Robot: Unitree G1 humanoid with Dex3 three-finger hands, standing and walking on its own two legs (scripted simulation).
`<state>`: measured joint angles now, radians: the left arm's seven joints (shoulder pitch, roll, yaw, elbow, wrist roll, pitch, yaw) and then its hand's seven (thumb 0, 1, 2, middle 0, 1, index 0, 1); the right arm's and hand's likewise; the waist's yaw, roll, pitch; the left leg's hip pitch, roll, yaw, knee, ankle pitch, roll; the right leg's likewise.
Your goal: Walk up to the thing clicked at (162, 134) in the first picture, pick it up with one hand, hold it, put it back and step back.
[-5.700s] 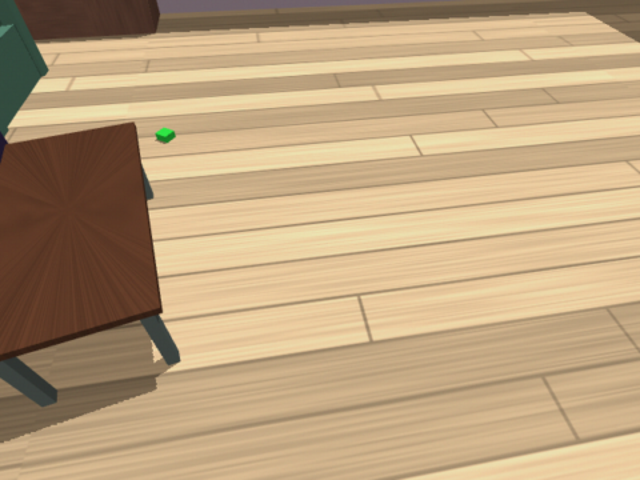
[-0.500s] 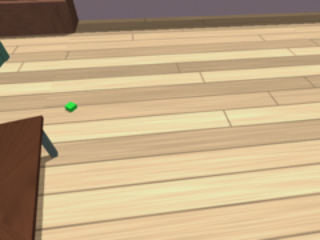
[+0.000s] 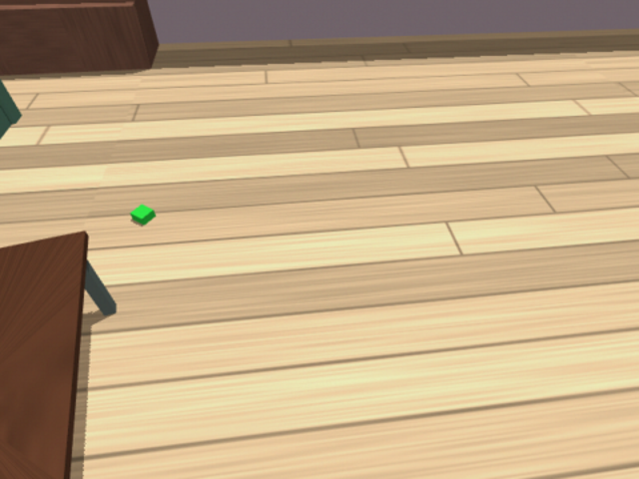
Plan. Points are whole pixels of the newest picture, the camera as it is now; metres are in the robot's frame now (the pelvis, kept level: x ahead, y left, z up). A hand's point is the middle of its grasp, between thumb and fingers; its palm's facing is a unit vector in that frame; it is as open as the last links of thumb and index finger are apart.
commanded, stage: stand
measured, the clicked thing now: (143, 214) +1.35 +0.78 -0.76
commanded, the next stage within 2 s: walk up in 0.82 s
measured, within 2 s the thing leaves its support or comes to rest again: neither
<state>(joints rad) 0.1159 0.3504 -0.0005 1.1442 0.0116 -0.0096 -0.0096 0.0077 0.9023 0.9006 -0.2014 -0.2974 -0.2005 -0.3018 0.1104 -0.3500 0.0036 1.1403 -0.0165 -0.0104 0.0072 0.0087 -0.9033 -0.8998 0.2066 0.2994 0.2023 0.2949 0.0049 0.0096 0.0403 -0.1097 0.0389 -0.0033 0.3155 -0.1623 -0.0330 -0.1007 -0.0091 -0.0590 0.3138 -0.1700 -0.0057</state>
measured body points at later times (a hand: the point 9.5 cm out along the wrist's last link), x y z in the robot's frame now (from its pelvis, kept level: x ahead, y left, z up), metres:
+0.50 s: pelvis +0.01 +0.00 +0.00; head +0.02 +0.00 +0.45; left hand +0.08 +0.30 -0.13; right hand +0.08 -0.30 -0.14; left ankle +0.01 +0.14 -0.75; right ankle +0.00 -0.11 -0.75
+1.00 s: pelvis +0.04 +0.02 +0.00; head +0.04 +0.02 +0.45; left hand +0.08 +0.35 -0.12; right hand +0.12 -0.30 -0.12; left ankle +0.04 +0.15 -0.72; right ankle +0.00 -0.11 -0.75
